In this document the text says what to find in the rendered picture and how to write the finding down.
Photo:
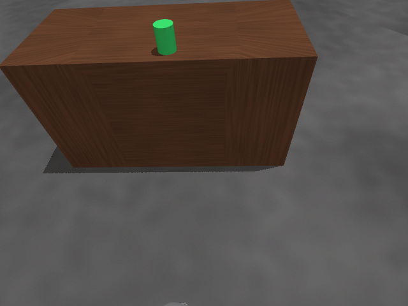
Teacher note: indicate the can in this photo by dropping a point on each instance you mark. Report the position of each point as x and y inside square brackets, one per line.
[165, 36]

